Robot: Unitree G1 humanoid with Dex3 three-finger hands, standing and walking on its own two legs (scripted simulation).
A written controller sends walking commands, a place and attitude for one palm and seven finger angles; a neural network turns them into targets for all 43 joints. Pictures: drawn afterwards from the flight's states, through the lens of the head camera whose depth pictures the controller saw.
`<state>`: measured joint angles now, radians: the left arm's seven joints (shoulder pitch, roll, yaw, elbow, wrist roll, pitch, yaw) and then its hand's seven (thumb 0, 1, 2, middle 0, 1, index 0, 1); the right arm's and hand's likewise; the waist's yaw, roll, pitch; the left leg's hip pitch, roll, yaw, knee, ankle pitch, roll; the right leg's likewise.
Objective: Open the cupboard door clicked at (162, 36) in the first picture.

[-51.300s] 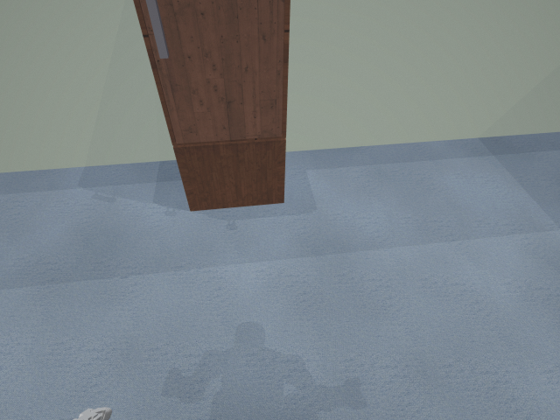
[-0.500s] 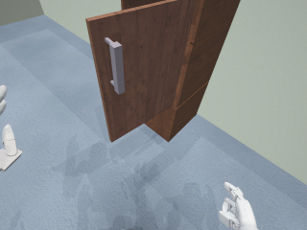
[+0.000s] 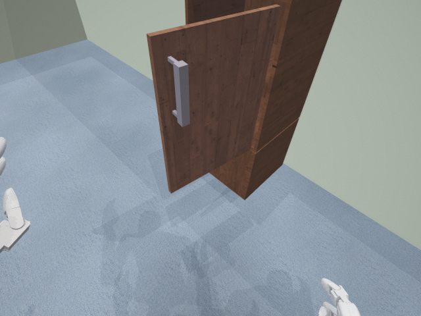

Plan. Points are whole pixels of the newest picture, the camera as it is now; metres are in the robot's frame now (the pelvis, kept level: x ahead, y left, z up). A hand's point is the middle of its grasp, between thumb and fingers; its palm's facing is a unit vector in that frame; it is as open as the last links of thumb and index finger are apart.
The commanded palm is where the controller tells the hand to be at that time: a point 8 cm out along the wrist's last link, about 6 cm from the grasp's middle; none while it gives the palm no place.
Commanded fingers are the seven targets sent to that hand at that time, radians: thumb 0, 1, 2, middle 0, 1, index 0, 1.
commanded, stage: stop stepping back and stand still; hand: left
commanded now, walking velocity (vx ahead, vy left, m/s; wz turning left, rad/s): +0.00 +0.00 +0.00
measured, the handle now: (177, 92) +0.62 +0.12 +0.11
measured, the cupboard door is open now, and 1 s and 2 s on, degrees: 81 81 81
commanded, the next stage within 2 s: let the arm hang, fingers relaxed in 0.42 s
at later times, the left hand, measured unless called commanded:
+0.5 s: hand out of the picture +0.18 +0.29 +0.16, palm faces +0.44 -0.78 -0.45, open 7.4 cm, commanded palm none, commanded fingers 0.00 0.90 0.90 -0.20 -0.30 -0.20 -0.30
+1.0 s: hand out of the picture -0.05 +0.20 -0.17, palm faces +0.05 -0.98 -0.22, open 7.2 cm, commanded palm none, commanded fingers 0.00 0.90 0.90 -0.20 -0.30 -0.20 -0.30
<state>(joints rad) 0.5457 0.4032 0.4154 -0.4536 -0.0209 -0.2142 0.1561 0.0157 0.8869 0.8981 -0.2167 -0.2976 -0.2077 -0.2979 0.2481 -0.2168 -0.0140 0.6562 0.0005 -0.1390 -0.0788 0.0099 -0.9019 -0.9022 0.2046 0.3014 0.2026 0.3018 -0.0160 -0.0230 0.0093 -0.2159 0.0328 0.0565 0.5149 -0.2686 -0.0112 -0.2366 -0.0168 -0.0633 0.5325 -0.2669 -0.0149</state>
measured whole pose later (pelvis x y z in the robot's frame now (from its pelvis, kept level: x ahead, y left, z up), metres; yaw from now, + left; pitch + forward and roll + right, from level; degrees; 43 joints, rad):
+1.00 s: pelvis -0.04 +0.00 +0.00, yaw +3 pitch -2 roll -1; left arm 0.26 0.22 0.02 1.11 0.01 0.03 0.00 0.01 0.94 0.90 -0.21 -0.30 -0.20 -0.30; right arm 0.27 -0.25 -0.02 1.09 -0.02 0.03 0.00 0.00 -0.90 -0.90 0.20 0.30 0.20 0.30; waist 0.00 0.00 0.09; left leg -0.27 0.02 0.01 0.49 -0.19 0.00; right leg -0.25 -0.02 -0.11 0.46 -0.18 -0.02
